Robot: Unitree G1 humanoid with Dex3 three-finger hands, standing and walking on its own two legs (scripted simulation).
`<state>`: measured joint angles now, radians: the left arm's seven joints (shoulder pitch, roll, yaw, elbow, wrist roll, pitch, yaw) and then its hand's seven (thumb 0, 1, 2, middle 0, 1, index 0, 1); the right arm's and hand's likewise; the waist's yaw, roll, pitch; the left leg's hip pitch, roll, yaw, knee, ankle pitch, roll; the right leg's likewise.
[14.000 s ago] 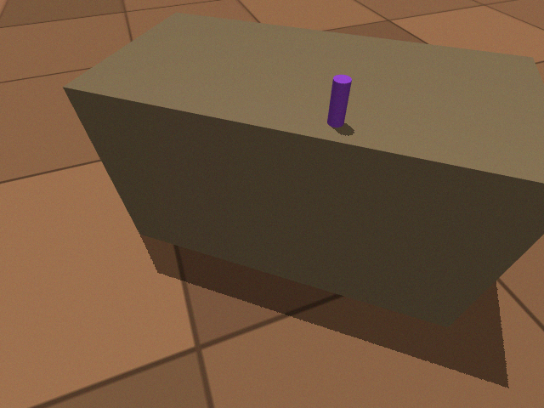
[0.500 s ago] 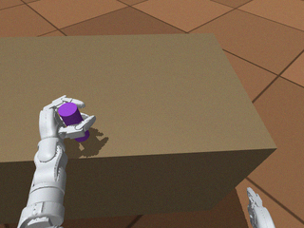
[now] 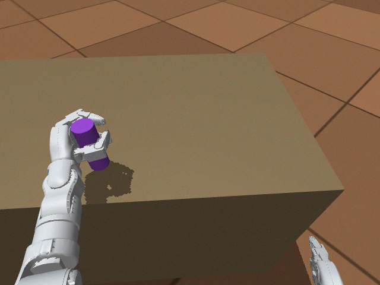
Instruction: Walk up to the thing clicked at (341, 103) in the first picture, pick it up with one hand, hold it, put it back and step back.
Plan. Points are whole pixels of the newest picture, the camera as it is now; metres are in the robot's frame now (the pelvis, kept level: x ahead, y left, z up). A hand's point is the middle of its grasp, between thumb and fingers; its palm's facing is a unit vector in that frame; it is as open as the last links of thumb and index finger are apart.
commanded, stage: settle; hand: left
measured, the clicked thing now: (91, 146) +0.40 +0.22 +0.10
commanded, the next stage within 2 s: lift in 0.36 s
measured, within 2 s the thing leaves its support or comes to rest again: neither
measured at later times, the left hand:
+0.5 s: hand (95, 125) +0.41 +0.20 +0.15, palm faces +0.21 -0.98 -0.01, open 5.7 cm
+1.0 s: hand (85, 109) +0.38 +0.18 +0.22, palm faces +0.20 -0.98 -0.02, open 5.7 cm
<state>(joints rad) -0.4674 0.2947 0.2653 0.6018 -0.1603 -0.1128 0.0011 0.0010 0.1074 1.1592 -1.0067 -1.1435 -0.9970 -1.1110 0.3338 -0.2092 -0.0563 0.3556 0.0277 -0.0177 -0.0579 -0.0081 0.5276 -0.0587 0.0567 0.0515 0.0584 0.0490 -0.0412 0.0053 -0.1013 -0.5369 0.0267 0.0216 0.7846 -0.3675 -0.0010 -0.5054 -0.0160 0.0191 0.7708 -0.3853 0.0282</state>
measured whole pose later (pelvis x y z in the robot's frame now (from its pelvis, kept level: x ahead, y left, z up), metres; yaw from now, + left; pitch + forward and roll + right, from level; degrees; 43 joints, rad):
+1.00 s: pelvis +0.00 +0.00 +0.02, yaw +1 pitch +1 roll +0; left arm -0.42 0.26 0.25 0.18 -0.18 0.28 0.02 0.00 0.11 1.15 -1.00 -1.15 -0.99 -1.12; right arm 0.31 -0.21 -0.08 0.49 0.04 -0.12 -0.07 -0.01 0.55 -0.05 0.06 0.05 0.06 0.05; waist -0.01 0.05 -0.08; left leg -0.32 0.02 0.01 0.61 -0.30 -0.01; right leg -0.29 -0.02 0.00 0.60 -0.33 0.02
